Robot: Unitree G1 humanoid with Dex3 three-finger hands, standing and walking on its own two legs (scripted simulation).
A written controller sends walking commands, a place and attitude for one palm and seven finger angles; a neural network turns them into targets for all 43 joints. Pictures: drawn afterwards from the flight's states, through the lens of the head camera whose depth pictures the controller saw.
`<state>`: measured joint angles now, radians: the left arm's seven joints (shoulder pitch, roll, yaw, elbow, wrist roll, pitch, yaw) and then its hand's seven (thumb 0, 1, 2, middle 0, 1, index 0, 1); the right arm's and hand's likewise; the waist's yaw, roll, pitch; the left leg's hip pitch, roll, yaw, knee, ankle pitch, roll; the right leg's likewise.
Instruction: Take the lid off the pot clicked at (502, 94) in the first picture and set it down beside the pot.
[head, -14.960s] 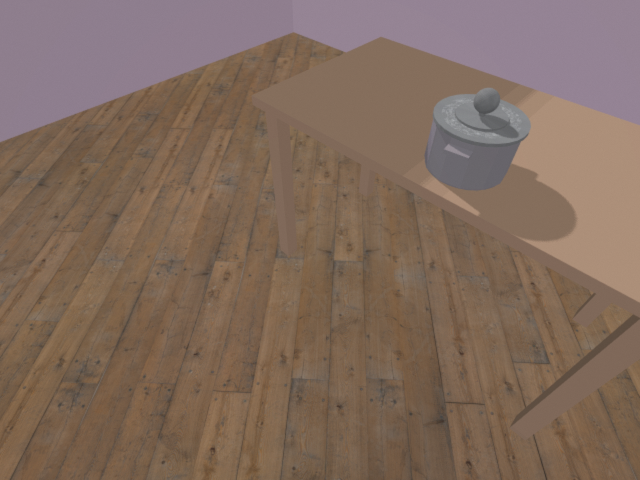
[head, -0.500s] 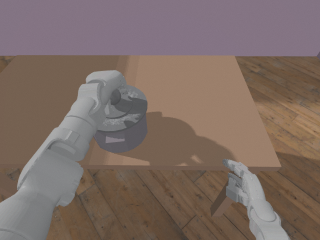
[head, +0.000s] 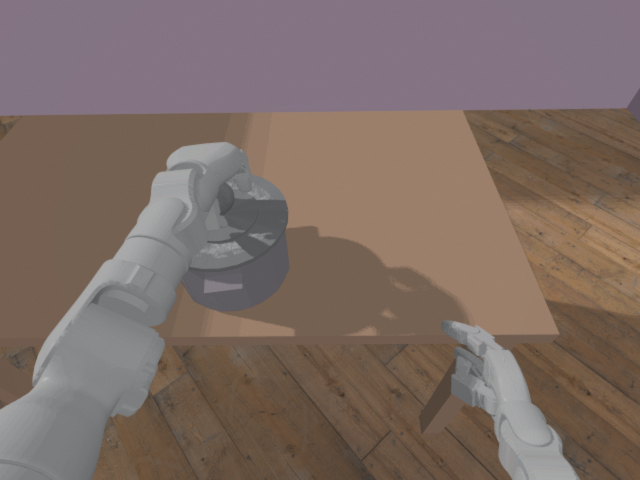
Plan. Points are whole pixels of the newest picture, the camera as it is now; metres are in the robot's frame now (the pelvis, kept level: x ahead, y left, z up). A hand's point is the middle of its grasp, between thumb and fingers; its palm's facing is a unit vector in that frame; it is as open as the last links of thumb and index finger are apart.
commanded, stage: close the fingers and squeeze the knob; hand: left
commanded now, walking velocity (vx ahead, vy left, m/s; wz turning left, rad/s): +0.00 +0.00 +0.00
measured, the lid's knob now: (216, 197) +0.48 +0.15 +0.09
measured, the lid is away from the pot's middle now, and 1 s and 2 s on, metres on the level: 0.00 0.00 0.02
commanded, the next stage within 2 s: lift the lid straight up in 1.38 s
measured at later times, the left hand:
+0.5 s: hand (209, 205) +0.45 +0.15 +0.11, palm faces -0.34 -0.09 -0.94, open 7.8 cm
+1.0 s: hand (207, 204) +0.45 +0.16 +0.10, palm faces -0.32 -0.11 -0.94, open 7.2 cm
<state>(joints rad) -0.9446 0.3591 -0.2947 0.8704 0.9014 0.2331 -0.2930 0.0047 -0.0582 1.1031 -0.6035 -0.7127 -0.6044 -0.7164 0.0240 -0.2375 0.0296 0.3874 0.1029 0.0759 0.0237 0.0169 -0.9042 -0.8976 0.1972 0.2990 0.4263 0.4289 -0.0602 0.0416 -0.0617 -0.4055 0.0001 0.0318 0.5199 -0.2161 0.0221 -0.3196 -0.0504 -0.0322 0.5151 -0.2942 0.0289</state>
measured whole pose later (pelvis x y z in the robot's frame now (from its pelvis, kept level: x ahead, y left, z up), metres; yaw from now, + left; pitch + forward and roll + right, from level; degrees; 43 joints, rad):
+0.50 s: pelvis +0.00 +0.00 +0.00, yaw +0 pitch +6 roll +0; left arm -0.95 0.37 -0.28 0.89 0.90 0.20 -0.29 0.01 0.18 0.88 -0.68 -0.97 -0.65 -0.96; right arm 0.01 -0.24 0.04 0.40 0.11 0.07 0.01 0.02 -0.90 -0.90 0.20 0.30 0.40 0.41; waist -0.06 0.03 -0.06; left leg -0.41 0.00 0.03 0.52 -0.22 0.03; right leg -0.32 -0.05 -0.03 0.51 -0.29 0.03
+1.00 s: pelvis +0.00 +0.01 +0.00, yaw -1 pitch +6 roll -1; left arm -0.92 0.38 -0.26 0.85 0.91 0.20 -0.28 0.01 0.33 0.49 -0.77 -0.97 -0.71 -0.95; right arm 0.02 -0.24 0.04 0.39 0.10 0.08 0.01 0.02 -0.90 -0.90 0.20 0.30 0.39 0.41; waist -0.06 0.03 -0.06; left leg -0.41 0.00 0.04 0.53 -0.22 0.03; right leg -0.32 -0.05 -0.02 0.50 -0.29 0.04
